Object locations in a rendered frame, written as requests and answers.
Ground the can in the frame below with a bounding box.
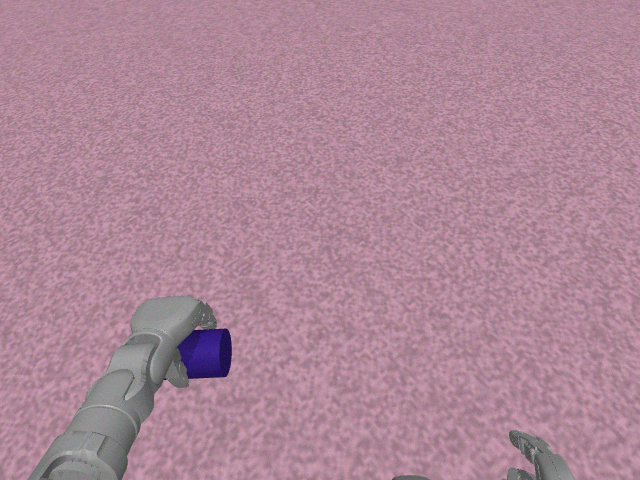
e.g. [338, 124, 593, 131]
[164, 329, 232, 380]

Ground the right robot hand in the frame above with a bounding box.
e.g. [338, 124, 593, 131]
[501, 430, 575, 480]

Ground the left robot hand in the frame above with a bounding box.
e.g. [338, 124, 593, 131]
[130, 296, 217, 388]

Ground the left robot arm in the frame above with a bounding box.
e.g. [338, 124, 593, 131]
[27, 328, 176, 480]

